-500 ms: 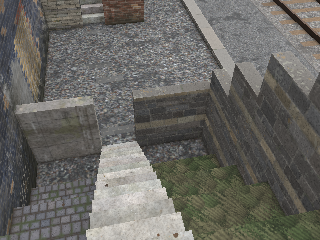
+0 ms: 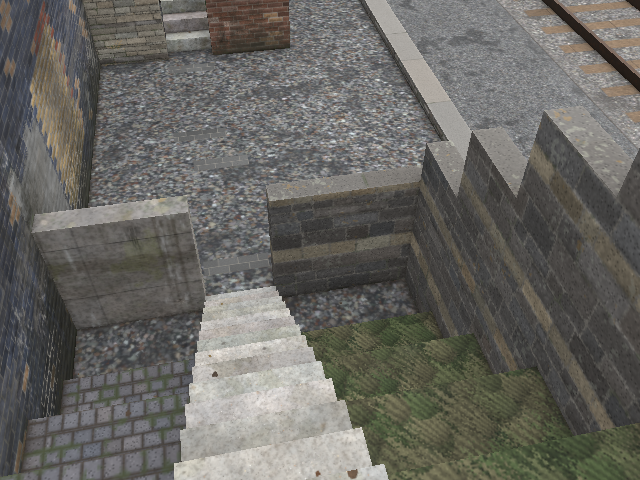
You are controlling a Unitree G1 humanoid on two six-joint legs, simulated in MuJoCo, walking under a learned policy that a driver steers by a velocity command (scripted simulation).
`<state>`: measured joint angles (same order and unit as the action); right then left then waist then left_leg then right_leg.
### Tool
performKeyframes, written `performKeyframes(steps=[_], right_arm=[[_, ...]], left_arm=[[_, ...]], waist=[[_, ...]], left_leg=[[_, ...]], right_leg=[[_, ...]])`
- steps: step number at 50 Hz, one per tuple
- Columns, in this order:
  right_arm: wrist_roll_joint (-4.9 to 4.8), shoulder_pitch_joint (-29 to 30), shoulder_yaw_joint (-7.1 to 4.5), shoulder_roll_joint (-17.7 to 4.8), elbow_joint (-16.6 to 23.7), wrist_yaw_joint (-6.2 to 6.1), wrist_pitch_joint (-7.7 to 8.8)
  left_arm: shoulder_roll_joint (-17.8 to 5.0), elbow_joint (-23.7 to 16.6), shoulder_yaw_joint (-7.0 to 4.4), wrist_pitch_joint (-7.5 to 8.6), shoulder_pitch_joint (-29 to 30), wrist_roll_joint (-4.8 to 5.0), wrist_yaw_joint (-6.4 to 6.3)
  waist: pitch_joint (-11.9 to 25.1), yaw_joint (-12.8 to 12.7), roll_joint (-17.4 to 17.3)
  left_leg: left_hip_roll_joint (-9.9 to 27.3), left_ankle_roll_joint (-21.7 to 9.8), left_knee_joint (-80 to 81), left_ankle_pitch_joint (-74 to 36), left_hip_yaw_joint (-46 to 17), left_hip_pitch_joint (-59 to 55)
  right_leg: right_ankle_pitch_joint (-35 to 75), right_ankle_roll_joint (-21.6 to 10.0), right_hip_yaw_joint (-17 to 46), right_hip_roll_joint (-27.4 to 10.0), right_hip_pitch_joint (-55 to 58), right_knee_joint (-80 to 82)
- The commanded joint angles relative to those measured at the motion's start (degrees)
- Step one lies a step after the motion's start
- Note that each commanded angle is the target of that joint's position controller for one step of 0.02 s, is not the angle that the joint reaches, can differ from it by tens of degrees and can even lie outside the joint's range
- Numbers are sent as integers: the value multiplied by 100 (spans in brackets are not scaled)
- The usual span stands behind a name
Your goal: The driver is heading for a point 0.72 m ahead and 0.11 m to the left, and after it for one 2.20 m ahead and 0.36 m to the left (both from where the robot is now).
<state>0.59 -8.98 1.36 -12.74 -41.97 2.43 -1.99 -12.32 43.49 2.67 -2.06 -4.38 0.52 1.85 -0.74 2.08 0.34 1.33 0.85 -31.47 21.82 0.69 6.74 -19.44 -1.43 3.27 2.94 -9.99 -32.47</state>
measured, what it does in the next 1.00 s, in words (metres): stands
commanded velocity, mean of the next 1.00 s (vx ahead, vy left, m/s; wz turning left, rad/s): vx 0.25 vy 0.00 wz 0.00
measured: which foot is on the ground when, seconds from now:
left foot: down 0.00-1.00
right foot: down 0.00-1.00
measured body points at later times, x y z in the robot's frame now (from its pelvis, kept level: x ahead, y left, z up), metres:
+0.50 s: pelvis -0.01 +0.00 +0.01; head -0.01 +0.01 +0.46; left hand +0.11 +0.23 -0.12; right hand +0.09 -0.23 -0.12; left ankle -0.05 +0.13 -0.73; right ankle -0.02 -0.11 -0.73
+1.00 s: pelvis +0.02 +0.00 -0.01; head +0.01 +0.01 +0.44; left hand +0.16 +0.24 -0.13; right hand +0.12 -0.25 -0.13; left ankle -0.05 +0.13 -0.73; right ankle -0.02 -0.11 -0.73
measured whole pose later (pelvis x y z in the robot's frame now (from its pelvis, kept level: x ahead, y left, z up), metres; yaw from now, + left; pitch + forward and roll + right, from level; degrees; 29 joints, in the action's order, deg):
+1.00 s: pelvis +0.02 +0.00 -0.01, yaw +1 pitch -3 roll +0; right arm -0.1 -11.7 -0.9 -12.9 -48.4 0.5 -2.8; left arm -12.8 50.2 1.1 -1.8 -7.5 0.6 -0.2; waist -0.8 2.3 0.2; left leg 0.9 0.5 -35.7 25.6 -0.2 7.0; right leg -23.5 -1.2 2.2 2.3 -10.0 -36.7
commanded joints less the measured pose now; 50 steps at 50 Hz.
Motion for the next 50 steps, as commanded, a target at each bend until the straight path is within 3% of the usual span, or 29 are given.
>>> performKeyframes(steps=[1, 7, 16, 22, 23, 24, 28, 32, 33, 39, 43, 50], right_arm=[[1, 100, -153, -586, 286, -16, 102], [-56, -30, -166, -524, 79, -62, 97], [-32, -156, -216, -516, -218, -38, 52], [6, -109, -225, -506, -330, -10, 1], [6, -196, -191, -432, -387, -3, 20], [22, -160, -168, -376, -426, 11, 29], [92, -139, -229, -535, -484, -4, 73], [36, -71, -247, -494, -429, -24, 106], [44, -35, -264, -531, -395, -41, 94], [-4, -216, -340, -605, -361, -140, 99], [-65, -195, -334, -549, -327, -158, 37], [-75, -87, -344, -613, -268, -241, -38]], left_arm=[[-498, -289, -121, 120, 273, -55, 5], [-465, -42, -122, 159, 52, -32, -26], [-449, 242, -160, 140, -126, -39, -13], [-481, 288, -202, 73, -138, -37, -12], [-384, 286, -149, 60, -167, -60, 5], [-359, 320, -136, 47, -151, -70, 23], [-501, 402, -184, 41, -153, -101, -5], [-466, 365, -193, 69, -66, -84, -58], [-502, 388, -224, 86, -90, -50, -74], [-477, 401, -247, 143, -160, -62, -162], [-581, 367, -271, 126, -127, 21, -200], [-554, 263, -250, 97, 15, 8, -250]], waist=[[79, -43, 74], [343, -74, -15], [303, -55, -51], [221, -53, -15], [407, -32, -1], [291, -45, 17], [-106, -52, 12], [-234, -47, -52], [-228, -80, -74], [32, -38, -17], [157, -11, -24], [279, 8, -82]], left_leg=[[443, -84, 701, -1462, -470, 67], [591, -28, 918, -2606, -546, -396], [640, -50, 1065, -2389, -577, -338], [554, -143, 1050, -1944, -512, -57], [541, -140, 1131, -1478, -522, -158], [520, -133, 1239, -1116, -537, -78], [382, -213, 1184, -287, -504, 152], [308, -333, 970, 132, -525, 371], [308, -354, 937, 57, -548, 383], [284, -320, 412, -1278, -488, -23], [247, -312, 66, -1948, -418, -119], [209, -210, -183, -2495, -364, -117]], right_leg=[[2094, -165, 627, -680, 26, 765], [2737, -34, 596, -830, 372, 993], [2515, -25, 550, -901, 285, 1144], [2207, -72, 539, -859, 146, 1074], [1831, -64, 580, -871, 262, 1101], [1473, -59, 590, -846, 202, 1209], [688, -176, 534, -697, -139, 1149], [428, -268, 364, -522, -352, 786], [512, -287, 326, -494, -404, 735], [1642, -314, 270, -499, -270, 360], [2163, -304, 243, -479, -187, 94], [2687, -271, 159, -458, -50, -113]])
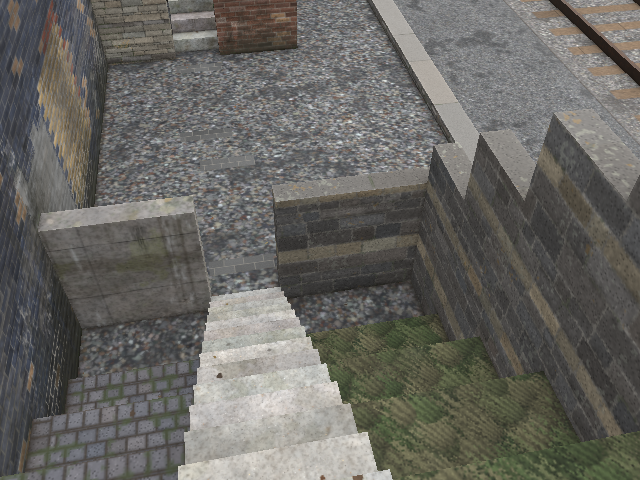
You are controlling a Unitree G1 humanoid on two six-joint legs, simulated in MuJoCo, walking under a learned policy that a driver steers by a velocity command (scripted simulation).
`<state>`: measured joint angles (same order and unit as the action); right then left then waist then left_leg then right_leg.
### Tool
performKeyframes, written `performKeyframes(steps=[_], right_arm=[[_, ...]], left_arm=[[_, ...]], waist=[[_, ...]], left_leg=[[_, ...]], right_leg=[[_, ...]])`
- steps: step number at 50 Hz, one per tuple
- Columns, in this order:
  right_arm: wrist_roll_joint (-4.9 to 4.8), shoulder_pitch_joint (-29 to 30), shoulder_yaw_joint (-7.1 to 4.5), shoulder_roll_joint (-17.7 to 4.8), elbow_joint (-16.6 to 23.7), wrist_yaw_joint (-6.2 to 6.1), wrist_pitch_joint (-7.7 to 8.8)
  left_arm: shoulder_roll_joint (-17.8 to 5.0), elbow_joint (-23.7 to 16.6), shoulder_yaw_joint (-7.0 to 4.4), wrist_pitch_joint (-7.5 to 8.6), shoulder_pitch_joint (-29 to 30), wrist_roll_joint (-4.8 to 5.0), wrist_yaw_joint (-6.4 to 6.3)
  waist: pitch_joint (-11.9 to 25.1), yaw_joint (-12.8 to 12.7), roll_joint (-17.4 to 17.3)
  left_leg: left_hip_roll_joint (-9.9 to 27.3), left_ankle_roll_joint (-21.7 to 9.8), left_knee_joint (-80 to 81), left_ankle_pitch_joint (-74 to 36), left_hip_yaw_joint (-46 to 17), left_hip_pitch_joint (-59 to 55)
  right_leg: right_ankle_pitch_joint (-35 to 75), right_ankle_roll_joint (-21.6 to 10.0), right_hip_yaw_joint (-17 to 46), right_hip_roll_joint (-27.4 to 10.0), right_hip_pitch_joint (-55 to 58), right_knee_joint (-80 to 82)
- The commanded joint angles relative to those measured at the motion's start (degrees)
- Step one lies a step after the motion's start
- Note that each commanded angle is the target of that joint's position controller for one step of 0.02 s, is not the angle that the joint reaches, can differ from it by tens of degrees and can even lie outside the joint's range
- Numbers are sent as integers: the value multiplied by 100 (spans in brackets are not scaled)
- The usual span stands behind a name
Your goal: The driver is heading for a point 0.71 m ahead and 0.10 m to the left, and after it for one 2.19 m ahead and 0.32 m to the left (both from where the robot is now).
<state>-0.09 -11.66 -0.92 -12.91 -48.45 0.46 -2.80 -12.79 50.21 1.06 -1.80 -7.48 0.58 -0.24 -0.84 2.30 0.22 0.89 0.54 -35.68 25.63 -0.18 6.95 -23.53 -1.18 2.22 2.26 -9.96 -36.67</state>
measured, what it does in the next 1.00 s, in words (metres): stands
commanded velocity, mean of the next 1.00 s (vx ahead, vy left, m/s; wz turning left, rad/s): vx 0.12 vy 0.00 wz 0.00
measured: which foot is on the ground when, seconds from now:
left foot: down 0.00-1.00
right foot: down 0.00-1.00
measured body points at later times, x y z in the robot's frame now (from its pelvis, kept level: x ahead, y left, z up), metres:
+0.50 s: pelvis -0.01 -0.01 +0.02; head -0.02 -0.01 +0.47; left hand +0.08 +0.23 -0.11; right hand +0.07 -0.25 -0.12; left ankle -0.07 +0.13 -0.72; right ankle -0.04 -0.11 -0.72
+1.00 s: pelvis -0.05 +0.00 +0.02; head -0.05 +0.00 +0.47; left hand +0.06 +0.24 -0.12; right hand +0.04 -0.25 -0.12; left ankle -0.07 +0.13 -0.72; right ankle -0.04 -0.11 -0.72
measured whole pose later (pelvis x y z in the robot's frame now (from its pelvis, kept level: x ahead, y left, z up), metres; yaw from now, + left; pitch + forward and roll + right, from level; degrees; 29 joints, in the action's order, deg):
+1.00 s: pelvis -0.05 +0.00 +0.02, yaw +0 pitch -2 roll +0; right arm 1.6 -10.5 -0.2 -13.2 -54.6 3.2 -2.2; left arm -13.7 53.1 0.6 -2.4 -8.8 -0.9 3.1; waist -1.2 1.3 0.3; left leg 0.8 0.8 -25.4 15.6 -0.4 7.9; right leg -13.3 -0.8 1.9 1.5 -10.5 -25.8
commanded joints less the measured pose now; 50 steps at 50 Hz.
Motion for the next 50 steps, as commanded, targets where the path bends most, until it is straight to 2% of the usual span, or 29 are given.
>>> performKeyframes(steps=[1, 2, 6, 11, 14, 19, 20, 21, 26, 30, 32, 33, 36, 37, 38, 41, 42, 43, 44, 50], right_arm=[[-6, 226, -111, -597, 394, -50, 36], [-5, 244, -89, -575, 375, -44, 42], [33, 66, -60, -572, 215, -16, 54], [23, 146, -2, -554, 11, 38, 42], [24, 147, 2, -579, -109, 47, 58], [-2, 188, 31, -488, -229, 56, 85], [4, 196, 26, -499, -254, 60, 87], [33, 99, 6, -542, -329, 89, 83], [40, 173, 15, -481, -429, 133, 111], [96, 257, 27, -464, -464, 185, 112], [91, 258, 19, -502, -487, 188, 119], [74, 190, 14, -514, -519, 194, 134], [84, 259, 11, -511, -524, 199, 138], [116, 301, 21, -524, -500, 217, 122], [122, 280, 12, -523, -488, 224, 123], [115, 319, -21, -599, -452, 249, 122], [142, 233, -20, -591, -443, 246, 105], [144, 243, -21, -581, -424, 243, 97], [186, 179, -34, -614, -411, 248, 111], [158, 246, -34, -626, -284, 271, 118]], left_arm=[[-520, -408, -85, 68, 324, 3, -46], [-552, -361, -86, 73, 264, 70, -25], [-568, -190, -63, 64, 89, 43, 8], [-508, -76, 14, 126, 42, -22, 62], [-513, -17, 26, 156, 33, -3, 87], [-481, 40, 32, 177, -18, 35, 94], [-481, 44, 28, 176, -2, 29, 100], [-518, 110, 6, 171, -130, 22, 129], [-494, 92, -24, 155, -38, -2, 186], [-565, 75, -59, 90, 3, -7, 234], [-545, 92, -64, 81, -16, -13, 258], [-531, 67, -51, 68, -13, -61, 268], [-553, 63, -64, 54, 17, -65, 279], [-651, 66, -95, 32, -17, -81, 286], [-653, 70, -105, 16, -5, -92, 295], [-671, 20, -127, -6, 82, -76, 334], [-641, 40, -122, -19, 66, -132, 312], [-642, 24, -127, -26, 76, -128, 303], [-668, 18, -136, -15, -6, -160, 304], [-696, -50, -165, -5, 87, -146, 331]], waist=[[263, -29, -58], [264, -51, -52], [76, -60, -7], [59, -85, -57], [108, -67, -59], [244, -62, 5], [228, -57, -7], [-21, -51, -15], [210, -69, -12], [100, -104, -28], [72, -115, -26], [113, -94, -6], [-10, -121, -19], [-45, -157, 1], [-67, -148, 16], [-66, -144, 13], [-44, -92, 54], [-30, -105, 45], [34, -117, 7], [29, -106, 6]], left_leg=[[245, -166, 233, -2881, -268, -118], [259, -164, 229, -2920, -276, -131], [300, -111, 411, -2720, -305, -55], [545, 4, 1022, -3318, -492, -408], [633, 46, 1314, -3422, -497, -579], [714, 82, 1667, -3134, -528, -717], [727, 85, 1719, -3076, -539, -706], [712, 45, 1741, -2909, -548, -592], [730, -10, 1824, -2436, -555, -492], [671, -61, 1892, -2015, -501, -210], [669, -66, 1883, -1955, -500, -164], [667, -81, 1845, -1798, -521, -144], [662, -101, 1833, -1687, -543, -2], [655, -121, 1773, -1604, -524, 69], [647, -123, 1752, -1576, -530, 112], [618, -123, 1644, -1536, -503, 204], [596, -120, 1639, -1474, -474, 293], [582, -123, 1612, -1450, -470, 332], [545, -169, 1533, -1338, -480, 305], [523, -249, 1429, -1277, -528, 369]], right_leg=[[3141, -297, 271, -399, -36, 314], [3138, -266, 284, -391, 20, 347], [3206, -271, 410, -502, 83, 579], [3382, -99, 504, -703, 193, 1194], [3486, -21, 540, -798, 362, 1475], [3337, 27, 544, -875, 500, 1824], [3264, 32, 547, -884, 491, 1869], [3115, -7, 571, -877, 353, 1914], [2767, -32, 589, -905, 416, 2001], [2407, -47, 612, -872, 363, 1986], [2338, -53, 619, -872, 309, 1980], [2171, -55, 637, -867, 335, 1891], [1992, -58, 663, -867, 175, 1899], [1886, -77, 644, -851, 164, 1893], [1879, -87, 642, -846, 156, 1861], [1929, -110, 635, -836, 104, 1770], [1938, -160, 657, -838, 111, 1698], [1955, -176, 656, -839, 107, 1663], [1783, -210, 667, -823, 139, 1583], [1677, -220, 648, -805, -72, 1453]])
